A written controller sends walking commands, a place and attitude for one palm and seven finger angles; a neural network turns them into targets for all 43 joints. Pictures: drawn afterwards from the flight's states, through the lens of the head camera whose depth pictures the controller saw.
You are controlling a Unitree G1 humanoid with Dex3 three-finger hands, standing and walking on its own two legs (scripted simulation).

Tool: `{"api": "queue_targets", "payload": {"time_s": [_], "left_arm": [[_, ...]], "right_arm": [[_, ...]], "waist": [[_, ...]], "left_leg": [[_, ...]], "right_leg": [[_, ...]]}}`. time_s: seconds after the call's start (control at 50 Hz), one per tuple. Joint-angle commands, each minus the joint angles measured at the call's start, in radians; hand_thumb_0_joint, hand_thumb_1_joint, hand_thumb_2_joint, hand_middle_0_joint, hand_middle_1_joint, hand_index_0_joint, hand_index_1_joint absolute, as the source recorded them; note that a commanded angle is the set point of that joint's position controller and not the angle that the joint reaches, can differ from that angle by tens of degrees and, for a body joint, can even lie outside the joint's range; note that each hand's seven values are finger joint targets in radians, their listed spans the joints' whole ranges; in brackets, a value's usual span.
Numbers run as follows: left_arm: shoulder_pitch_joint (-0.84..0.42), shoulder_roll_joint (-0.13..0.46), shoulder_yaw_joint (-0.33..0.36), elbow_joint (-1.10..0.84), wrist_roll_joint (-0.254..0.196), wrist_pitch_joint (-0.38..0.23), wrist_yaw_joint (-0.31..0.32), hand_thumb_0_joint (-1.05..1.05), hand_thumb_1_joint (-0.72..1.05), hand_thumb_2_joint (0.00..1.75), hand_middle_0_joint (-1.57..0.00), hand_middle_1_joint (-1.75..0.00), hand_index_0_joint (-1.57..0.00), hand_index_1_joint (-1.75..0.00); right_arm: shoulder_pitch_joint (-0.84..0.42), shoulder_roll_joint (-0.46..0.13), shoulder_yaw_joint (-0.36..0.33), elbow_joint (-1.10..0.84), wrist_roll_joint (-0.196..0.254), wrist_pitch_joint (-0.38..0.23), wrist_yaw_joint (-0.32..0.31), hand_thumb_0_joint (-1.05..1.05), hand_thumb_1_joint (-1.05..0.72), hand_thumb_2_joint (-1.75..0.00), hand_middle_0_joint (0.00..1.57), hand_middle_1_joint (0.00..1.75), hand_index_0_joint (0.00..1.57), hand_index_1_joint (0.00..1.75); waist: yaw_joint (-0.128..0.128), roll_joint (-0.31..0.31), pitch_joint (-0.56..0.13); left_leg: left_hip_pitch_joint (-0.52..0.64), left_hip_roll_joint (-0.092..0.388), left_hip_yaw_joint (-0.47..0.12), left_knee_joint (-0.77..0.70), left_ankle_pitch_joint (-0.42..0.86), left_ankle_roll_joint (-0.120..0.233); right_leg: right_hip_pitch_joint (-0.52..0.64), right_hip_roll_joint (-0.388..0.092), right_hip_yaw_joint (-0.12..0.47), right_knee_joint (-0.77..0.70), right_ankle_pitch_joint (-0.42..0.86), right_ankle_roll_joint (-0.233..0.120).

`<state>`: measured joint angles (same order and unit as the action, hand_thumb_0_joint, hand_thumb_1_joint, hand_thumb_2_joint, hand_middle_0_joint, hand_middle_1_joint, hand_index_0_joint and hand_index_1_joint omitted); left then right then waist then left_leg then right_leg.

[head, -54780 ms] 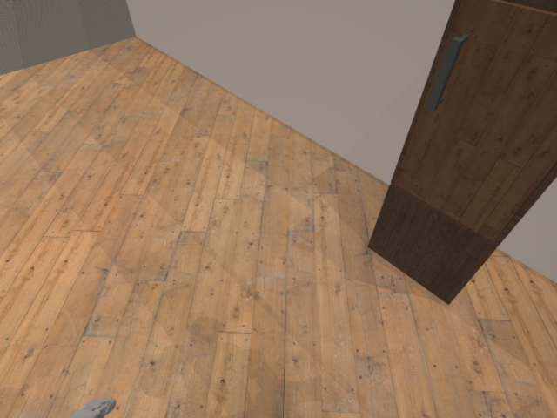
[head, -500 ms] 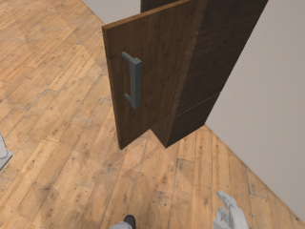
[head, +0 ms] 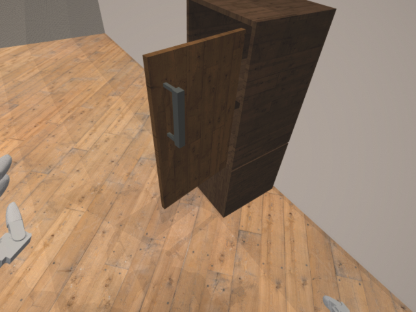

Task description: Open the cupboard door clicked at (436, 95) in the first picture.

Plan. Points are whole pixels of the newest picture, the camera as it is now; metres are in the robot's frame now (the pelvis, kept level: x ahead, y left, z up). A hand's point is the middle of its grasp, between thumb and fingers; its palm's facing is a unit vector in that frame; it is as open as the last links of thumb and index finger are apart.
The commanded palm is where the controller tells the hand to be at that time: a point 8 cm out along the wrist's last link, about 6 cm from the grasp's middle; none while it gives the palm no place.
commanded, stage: stop stepping back and stand still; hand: left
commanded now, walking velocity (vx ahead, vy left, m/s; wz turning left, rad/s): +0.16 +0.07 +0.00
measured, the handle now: (174, 116) +0.58 +0.14 +0.08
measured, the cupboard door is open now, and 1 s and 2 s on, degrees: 99 99 99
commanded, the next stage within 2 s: let the arm hang, fingers relaxed in 0.42 s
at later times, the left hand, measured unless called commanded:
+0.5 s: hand (15, 245) +0.16 +0.28 +0.15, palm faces +0.44 -0.75 -0.49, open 7.4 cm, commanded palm none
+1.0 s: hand out of the picture -0.04 +0.20 -0.17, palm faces +0.15 -0.96 -0.23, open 7.0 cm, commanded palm none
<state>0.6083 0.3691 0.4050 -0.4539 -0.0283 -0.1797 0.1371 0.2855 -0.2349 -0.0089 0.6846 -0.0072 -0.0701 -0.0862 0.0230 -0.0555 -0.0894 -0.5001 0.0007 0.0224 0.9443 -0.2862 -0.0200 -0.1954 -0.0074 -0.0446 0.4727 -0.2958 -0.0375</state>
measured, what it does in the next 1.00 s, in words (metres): steps on the spot: left foot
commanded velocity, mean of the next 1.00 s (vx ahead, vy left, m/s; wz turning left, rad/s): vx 0.03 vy -0.02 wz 0.00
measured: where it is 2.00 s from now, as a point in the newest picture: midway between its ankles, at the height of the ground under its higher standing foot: outside the picture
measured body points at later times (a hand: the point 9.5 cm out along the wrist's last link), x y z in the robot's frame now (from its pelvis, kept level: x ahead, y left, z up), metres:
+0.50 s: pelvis -0.03 +0.01 +0.00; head -0.03 +0.00 +0.44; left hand +0.13 +0.32 +0.18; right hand +0.12 -0.21 -0.11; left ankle -0.05 +0.13 -0.71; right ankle -0.02 -0.06 -0.74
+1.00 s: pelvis -0.06 +0.00 +0.00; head -0.05 +0.00 +0.44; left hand -0.05 +0.25 -0.15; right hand -0.01 -0.22 -0.16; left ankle -0.08 +0.12 -0.74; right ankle -0.02 -0.07 -0.74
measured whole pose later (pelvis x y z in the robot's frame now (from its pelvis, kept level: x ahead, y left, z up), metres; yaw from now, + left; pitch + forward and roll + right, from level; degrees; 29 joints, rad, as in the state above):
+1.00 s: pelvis -0.06 +0.00 +0.00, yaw +7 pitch -2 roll +0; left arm 0.25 0.19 0.03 0.98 0.02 0.02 0.02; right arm 0.25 -0.17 0.00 1.01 -0.02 0.04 -0.03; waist 0.00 0.01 0.06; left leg -0.20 0.01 -0.01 0.51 -0.28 -0.01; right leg -0.25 0.05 -0.09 0.48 -0.21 -0.07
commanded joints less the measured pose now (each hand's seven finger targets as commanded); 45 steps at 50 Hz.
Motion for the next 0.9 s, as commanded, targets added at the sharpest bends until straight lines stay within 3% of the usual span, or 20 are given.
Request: {"api": "queue_targets", "payload": {"time_s": [0.0,0.06,0.1,0.12,0.14,0.18,0.28,0.36,0.4,0.48,0.5,0.52,0.56,0.58,0.6,0.66,0.7,0.72,0.82,0.88], "left_arm": [[-0.324,0.223,0.073,-0.183,0.029,-0.079,0.048,0.00,0.90,0.90,-0.20,-0.30,-0.20,-0.30],[-0.269,0.210,0.093,-0.235,0.020,-0.084,0.060,0.00,0.90,0.90,-0.20,-0.30,-0.20,-0.30],[-0.180,0.220,0.116,-0.273,0.012,-0.089,0.061,0.00,0.90,0.90,-0.20,-0.30,-0.20,-0.30],[-0.163,0.231,0.132,-0.309,0.009,-0.089,0.061,0.00,0.90,0.90,-0.20,-0.30,-0.20,-0.30],[-0.153,0.244,0.145,-0.324,0.009,-0.092,0.052,0.00,0.90,0.90,-0.20,-0.30,-0.20,-0.30],[-0.121,0.227,0.146,-0.296,0.001,-0.082,0.039,0.00,0.90,0.90,-0.20,-0.30,-0.20,-0.30],[-0.041,0.207,0.150,-0.175,-0.010,-0.067,0.035,0.00,0.90,0.90,-0.20,-0.30,-0.20,-0.30],[-0.039,0.219,0.154,-0.125,-0.022,-0.056,0.031,0.00,0.90,0.90,-0.20,-0.30,-0.20,-0.30],[-0.097,0.212,0.146,-0.132,-0.015,-0.070,0.034,0.00,0.90,0.90,-0.20,-0.30,-0.20,-0.30],[-0.159,0.202,0.121,-0.172,0.003,-0.087,0.045,0.00,0.90,0.90,-0.20,-0.30,-0.20,-0.30],[-0.246,-0.013,-0.286,0.574,0.080,0.084,-0.085,0.00,0.90,0.90,-0.20,-0.30,-0.20,-0.30],[-0.186,-0.040,-0.260,0.586,0.062,0.159,-0.122,0.00,0.90,0.90,-0.20,-0.30,-0.20,-0.30],[-0.145,-0.110,-0.289,0.621,0.055,0.190,-0.130,0.00,0.90,0.90,-0.20,-0.30,-0.20,-0.30],[-0.208,-0.090,-0.300,0.641,0.060,0.190,-0.129,0.00,0.90,0.90,-0.20,-0.30,-0.20,-0.30],[-0.248,-0.082,-0.310,0.672,0.056,0.181,-0.130,0.00,0.90,0.90,-0.20,-0.30,-0.20,-0.30],[-0.266,-0.036,-0.308,0.869,0.059,0.170,-0.128,0.00,0.90,0.90,-0.20,-0.30,-0.20,-0.30],[-0.223,0.054,-0.310,1.003,0.067,0.158,-0.119,0.00,0.90,0.90,-0.20,-0.30,-0.20,-0.30],[-0.265,0.047,-0.326,1.063,0.058,0.156,-0.122,0.00,0.90,0.90,-0.20,-0.30,-0.20,-0.30],[-0.339,-0.024,-0.320,1.228,0.056,0.151,-0.107,0.00,0.90,0.90,-0.20,-0.30,-0.20,-0.30],[-0.348,-0.067,-0.348,1.307,0.037,0.161,-0.105,0.00,0.90,0.90,-0.20,-0.30,-0.20,-0.30]], "right_arm": [[-0.187,-0.097,-0.033,-0.158,-0.002,-0.117,-0.032,0.00,-0.90,-0.90,0.20,0.30,0.20,0.30],[-0.129,-0.103,-0.034,-0.171,-0.005,-0.140,-0.029,0.00,-0.90,-0.90,0.20,0.30,0.20,0.30],[-0.119,-0.120,-0.045,-0.199,0.009,-0.134,-0.017,0.00,-0.90,-0.90,0.20,0.30,0.20,0.30],[-0.106,-0.108,-0.044,-0.211,0.013,-0.131,-0.003,0.00,-0.90,-0.90,0.20,0.30,0.20,0.30],[-0.093,-0.077,-0.032,-0.192,0.001,-0.131,0.007,0.00,-0.90,-0.90,0.20,0.30,0.20,0.30],[-0.113,-0.084,-0.032,-0.187,-0.002,-0.133,0.024,0.00,-0.90,-0.90,0.20,0.30,0.20,0.30],[-0.143,-0.096,-0.022,-0.193,0.008,-0.112,0.028,0.00,-0.90,-0.90,0.20,0.30,0.20,0.30],[-0.143,-0.073,-0.035,-0.196,0.015,-0.073,0.029,0.00,-0.90,-0.90,0.20,0.30,0.20,0.30],[-0.159,-0.080,-0.030,-0.189,0.014,-0.069,0.030,0.00,-0.90,-0.90,0.20,0.30,0.20,0.30],[-0.174,-0.056,-0.005,-0.192,0.003,-0.079,0.010,0.00,-0.90,-0.90,0.20,0.30,0.20,0.30],[-0.124,-0.137,-0.056,0.089,-0.017,-0.104,0.113,0.00,-0.90,-0.90,0.20,0.30,0.20,0.30],[-0.027,-0.114,-0.045,0.040,-0.001,-0.004,0.115,0.00,-0.90,-0.90,0.20,0.30,0.20,0.30],[-0.061,-0.146,-0.042,-0.007,-0.021,0.018,0.101,0.00,-0.90,-0.90,0.20,0.30,0.20,0.30],[-0.082,-0.160,-0.041,-0.024,-0.033,0.026,0.094,0.00,-0.90,-0.90,0.20,0.30,0.20,0.30],[-0.104,-0.170,-0.037,-0.044,-0.044,0.025,0.085,0.00,-0.90,-0.90,0.20,0.30,0.20,0.30],[-0.144,-0.179,-0.031,-0.007,-0.045,0.029,0.072,0.00,-0.90,-0.90,0.20,0.30,0.20,0.30],[-0.131,-0.111,-0.028,0.015,-0.016,0.044,0.072,0.00,-0.90,-0.90,0.20,0.30,0.20,0.30],[-0.100,-0.081,-0.025,0.050,-0.011,0.060,0.072,0.00,-0.90,-0.90,0.20,0.30,0.20,0.30],[-0.031,-0.041,-0.035,0.178,-0.012,0.084,0.062,0.00,-0.90,-0.90,0.20,0.30,0.20,0.30],[-0.001,-0.031,-0.023,0.241,-0.015,0.076,0.061,0.00,-0.90,-0.90,0.20,0.30,0.20,0.30]], "waist": [[-0.016,0.000,0.125],[-0.019,0.097,0.018],[-0.013,0.276,-0.079],[-0.017,0.251,-0.111],[-0.038,0.333,-0.085],[-0.036,0.272,-0.003],[-0.034,0.197,0.045],[-0.028,-0.174,0.045],[-0.028,-0.102,0.036],[-0.032,-0.042,0.033],[-0.111,0.038,0.105],[-0.085,0.118,0.094],[-0.044,0.287,0.088],[-0.050,0.202,0.079],[-0.033,0.083,0.062],[0.011,0.068,-0.018],[0.006,-0.126,-0.067],[-0.019,-0.148,-0.039],[-0.050,0.067,0.011],[-0.045,0.167,0.020]], "left_leg": [[0.130,0.034,0.022,-0.298,-0.059,0.042],[0.312,0.029,0.010,-0.588,0.046,0.059],[0.501,0.187,-0.158,-0.509,0.448,0.099],[0.561,0.220,-0.157,-0.485,0.685,0.114],[0.574,0.207,-0.170,-0.499,0.802,0.120],[0.434,0.239,-0.194,-0.567,0.664,0.114],[0.173,0.197,-0.072,-0.544,0.210,0.085],[0.034,0.007,0.017,-0.107,-0.169,0.024],[-0.023,0.026,-0.038,0.030,-0.180,0.022],[0.187,0.034,0.020,-0.309,-0.037,0.033],[0.219,0.078,0.001,-0.306,0.004,0.033],[0.287,0.063,-0.039,-0.350,0.177,0.043],[0.132,0.284,-0.318,-0.519,0.309,0.185],[0.093,0.330,-0.381,-0.567,0.302,0.235],[0.068,0.320,-0.384,-0.557,0.324,0.245],[0.132,0.209,-0.233,-0.439,0.595,0.164],[0.110,0.013,-0.047,-0.278,0.152,0.039],[0.133,-0.022,-0.024,-0.227,-0.159,0.017],[0.218,0.011,-0.036,-0.278,-0.099,0.023],[0.344,0.081,-0.115,-0.508,0.178,0.056]], "right_leg": [[-0.106,-0.227,0.194,-0.226,-0.036,-0.076],[0.002,-0.142,0.148,-0.045,0.164,-0.029],[-0.108,-0.034,0.041,0.151,0.209,0.029],[-0.153,-0.009,-0.003,0.203,0.109,0.039],[-0.212,0.016,-0.037,0.218,-0.013,0.043],[-0.167,0.026,-0.037,0.227,-0.138,0.042],[0.072,0.014,-0.041,-0.008,0.062,0.034],[0.027,-0.264,0.434,-0.245,-0.049,-0.118],[0.057,-0.292,0.407,-0.229,0.064,-0.142],[-0.015,-0.198,0.176,-0.168,0.148,-0.093],[-0.197,-0.219,0.018,0.013,0.267,-0.080],[-0.257,-0.142,0.042,0.097,0.192,-0.038],[-0.279,-0.021,-0.016,0.366,-0.131,0.038],[-0.253,-0.007,0.035,0.461,-0.257,0.034],[-0.214,-0.014,0.085,0.455,-0.243,0.034],[-0.013,-0.020,0.070,0.199,0.039,0.033],[0.083,-0.200,0.304,-0.011,0.494,-0.029],[0.027,-0.283,0.369,-0.081,0.475,-0.097],[0.040,-0.221,0.276,-0.089,0.495,-0.129],[-0.020,-0.115,0.163,-0.064,0.274,-0.040]]}}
